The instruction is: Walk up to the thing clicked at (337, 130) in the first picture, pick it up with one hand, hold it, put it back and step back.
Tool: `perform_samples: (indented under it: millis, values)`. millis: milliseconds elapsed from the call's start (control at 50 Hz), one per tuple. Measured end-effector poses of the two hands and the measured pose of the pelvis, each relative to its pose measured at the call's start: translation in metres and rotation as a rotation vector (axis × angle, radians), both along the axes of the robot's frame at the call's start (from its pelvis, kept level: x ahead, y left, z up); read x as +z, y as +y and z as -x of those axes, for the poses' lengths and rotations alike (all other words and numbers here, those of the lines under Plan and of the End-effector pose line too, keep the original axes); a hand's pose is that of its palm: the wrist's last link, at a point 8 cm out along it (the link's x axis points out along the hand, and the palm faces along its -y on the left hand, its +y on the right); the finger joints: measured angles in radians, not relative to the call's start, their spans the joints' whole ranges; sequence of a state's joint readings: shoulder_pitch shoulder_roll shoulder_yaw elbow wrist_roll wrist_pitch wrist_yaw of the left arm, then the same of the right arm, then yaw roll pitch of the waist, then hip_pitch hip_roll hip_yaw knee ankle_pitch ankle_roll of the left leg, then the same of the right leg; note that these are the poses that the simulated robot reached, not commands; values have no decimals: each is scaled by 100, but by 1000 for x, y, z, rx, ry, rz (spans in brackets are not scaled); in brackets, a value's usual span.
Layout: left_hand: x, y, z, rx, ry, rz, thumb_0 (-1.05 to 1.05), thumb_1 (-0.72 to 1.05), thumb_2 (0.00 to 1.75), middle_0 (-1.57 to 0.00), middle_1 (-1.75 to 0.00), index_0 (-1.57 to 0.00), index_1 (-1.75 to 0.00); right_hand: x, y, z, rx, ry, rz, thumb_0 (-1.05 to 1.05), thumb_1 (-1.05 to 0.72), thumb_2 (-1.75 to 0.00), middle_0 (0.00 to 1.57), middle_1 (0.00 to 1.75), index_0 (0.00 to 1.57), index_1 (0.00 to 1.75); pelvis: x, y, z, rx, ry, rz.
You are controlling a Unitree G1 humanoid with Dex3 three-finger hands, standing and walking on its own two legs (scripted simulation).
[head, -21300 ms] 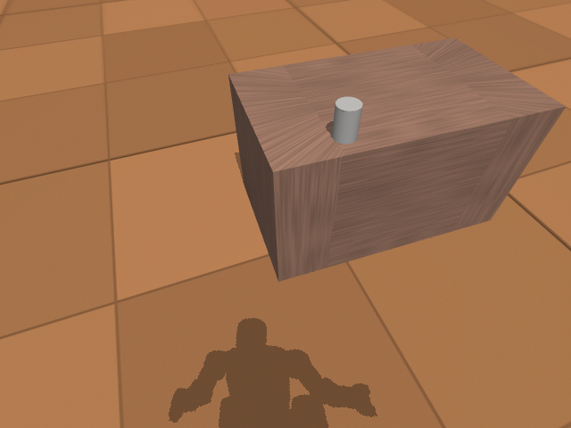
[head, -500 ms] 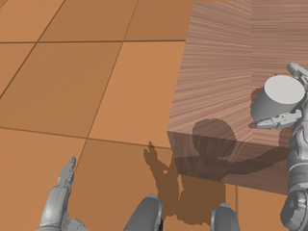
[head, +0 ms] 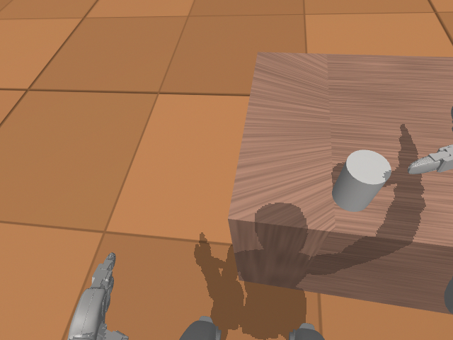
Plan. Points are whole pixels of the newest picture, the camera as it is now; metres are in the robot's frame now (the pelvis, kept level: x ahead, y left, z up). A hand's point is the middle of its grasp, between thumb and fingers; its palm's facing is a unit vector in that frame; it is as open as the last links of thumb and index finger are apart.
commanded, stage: sink last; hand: right
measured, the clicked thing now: (358, 182) +0.46 -0.19 -0.04
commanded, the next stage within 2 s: home in 0.40 s
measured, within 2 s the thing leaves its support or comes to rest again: neither
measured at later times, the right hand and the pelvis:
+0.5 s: hand out of the picture +0.33 -0.32 +0.07, palm faces +0.34 +0.87 -0.35, open 17.3 cm; pelvis +0.03 +0.00 +0.04, yaw +0 degrees
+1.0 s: hand (363, 339) +0.18 -0.16 -0.03, palm faces +0.15 +0.97 -0.17, open 17.4 cm; pelvis +0.01 +0.02 +0.03, yaw -2 degrees
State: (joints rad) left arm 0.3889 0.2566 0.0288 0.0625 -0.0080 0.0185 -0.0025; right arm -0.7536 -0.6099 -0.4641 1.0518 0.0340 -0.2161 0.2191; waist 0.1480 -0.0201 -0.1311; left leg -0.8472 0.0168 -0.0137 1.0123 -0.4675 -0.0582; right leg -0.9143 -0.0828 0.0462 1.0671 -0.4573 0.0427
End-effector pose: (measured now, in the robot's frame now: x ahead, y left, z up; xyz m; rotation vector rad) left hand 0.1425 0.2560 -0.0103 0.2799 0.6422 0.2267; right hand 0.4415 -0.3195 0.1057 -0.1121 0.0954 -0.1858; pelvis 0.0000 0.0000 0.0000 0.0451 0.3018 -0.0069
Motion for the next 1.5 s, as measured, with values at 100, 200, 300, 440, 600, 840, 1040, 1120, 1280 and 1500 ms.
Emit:
perform_samples:
  millis: [100,200,300,440,600,840,1040,1120,1280,1500]
  values:
    - [1,-6,4,-16,62,49,-1,-52,6,-7,-6,-6,-6,-7,-13,12,-78,142,59,-1,54,-4,6,6,7,6,12,-1,-3,5,-19,10]
    - [4,0,11,0,144,57,-1,-50,7,-6,-6,-6,-6,8,-45,30,-225,150,103,-1,55,-4,6,6,7,6,22,0,-9,10,-48,14]
    - [19,6,-4,-7,114,28,-1,-50,9,-6,-6,-6,-6,25,-70,54,-327,135,150,-1,56,-4,6,6,6,6,30,0,-16,7,-80,15]
    - [24,-11,-29,-50,50,94,-1,-49,9,-6,-5,-5,-6,4,-58,110,-282,213,184,-1,54,-5,5,6,6,6,39,-2,-24,2,-122,19]
    - [13,-15,-29,-17,92,136,-1,-39,15,-8,-9,-8,-9,-19,-5,195,-204,262,162,-1,47,-7,6,6,6,7,44,-1,-28,-10,-175,25]
    - [1,-41,-46,-78,40,196,0,18,50,-14,-19,-14,-18,-87,77,264,-116,484,3,-1,53,-6,6,6,6,6,39,13,-20,-23,-188,45]
    - [5,-3,-25,-25,30,89,0,51,68,-17,-23,-17,-23,-121,117,290,-53,594,-45,-1,54,-5,6,6,6,6,32,22,-11,-20,-199,55]
    - [5,-7,-25,-46,6,94,0,62,74,-18,-25,-17,-25,-117,118,286,-49,555,-28,-1,55,-5,6,6,6,6,30,25,-7,-19,-200,53]
    - [-28,-6,-16,-8,83,102,1,81,85,-20,-28,-20,-28,-107,108,295,-88,533,29,-1,57,-3,5,5,6,5,25,20,-3,-18,-199,39]
    - [-46,-12,2,19,135,82,1,89,90,-21,-30,-20,-30,-116,103,304,-102,588,34,-1,56,-4,5,5,6,5,21,13,4,-18,-196,30]
